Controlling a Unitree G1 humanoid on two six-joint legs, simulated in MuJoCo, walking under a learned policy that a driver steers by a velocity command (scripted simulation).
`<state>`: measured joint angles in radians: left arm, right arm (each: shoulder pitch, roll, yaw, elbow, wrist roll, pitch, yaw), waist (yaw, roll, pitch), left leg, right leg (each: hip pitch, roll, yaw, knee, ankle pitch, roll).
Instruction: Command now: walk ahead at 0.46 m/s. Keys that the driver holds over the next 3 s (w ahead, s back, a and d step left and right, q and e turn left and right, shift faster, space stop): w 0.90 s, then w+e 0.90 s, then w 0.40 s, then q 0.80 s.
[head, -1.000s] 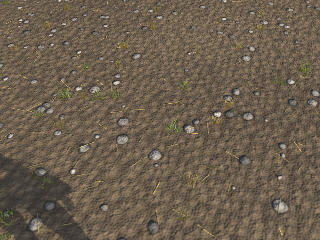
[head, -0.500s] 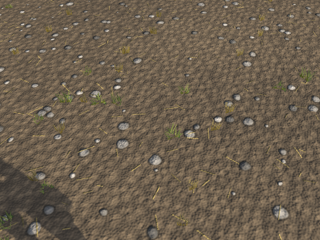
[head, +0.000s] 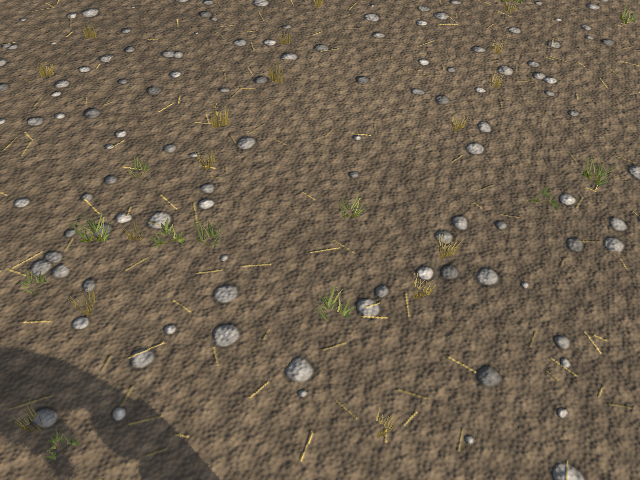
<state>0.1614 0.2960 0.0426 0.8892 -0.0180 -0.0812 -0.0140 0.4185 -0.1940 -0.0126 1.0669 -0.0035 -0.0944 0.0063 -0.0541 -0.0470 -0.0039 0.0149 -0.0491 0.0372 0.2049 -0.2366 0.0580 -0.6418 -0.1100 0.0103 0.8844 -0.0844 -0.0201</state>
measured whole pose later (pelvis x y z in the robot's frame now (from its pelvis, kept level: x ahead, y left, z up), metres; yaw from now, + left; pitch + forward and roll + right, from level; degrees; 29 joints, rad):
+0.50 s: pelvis +0.29 -0.05 +0.00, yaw +0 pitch +0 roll -2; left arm 0.32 0.25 0.05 0.97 0.00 -0.10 -0.03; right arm 0.16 -0.28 -0.05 0.90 0.01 -0.08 -0.01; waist 0.05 0.04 0.02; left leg -0.64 0.14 -0.04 0.99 -0.18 0.02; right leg -0.11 0.09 -0.07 0.25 -0.14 -0.08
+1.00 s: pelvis +0.58 +0.03 +0.00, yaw -1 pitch +0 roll +1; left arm 0.20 0.29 0.06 0.92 -0.03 -0.07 0.00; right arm 0.27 -0.24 -0.05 0.93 -0.01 -0.11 0.03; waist -0.02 -0.04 0.03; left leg -0.17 -0.06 0.09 0.30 -0.14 0.08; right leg -0.58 -0.11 0.05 1.07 -0.24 -0.04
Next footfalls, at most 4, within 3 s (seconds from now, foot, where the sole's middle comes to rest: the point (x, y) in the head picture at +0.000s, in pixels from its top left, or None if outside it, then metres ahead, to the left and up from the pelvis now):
0.22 right None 0.33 -0.13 -0.78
0.76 left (254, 428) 0.64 0.10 -0.78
1.34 right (354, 315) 0.93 -0.14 -0.78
1.82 left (312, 218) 1.26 -0.05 -0.78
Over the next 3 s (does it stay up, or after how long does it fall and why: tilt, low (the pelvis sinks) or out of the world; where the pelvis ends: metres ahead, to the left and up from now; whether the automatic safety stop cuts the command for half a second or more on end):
stays up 1.36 -0.24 0.00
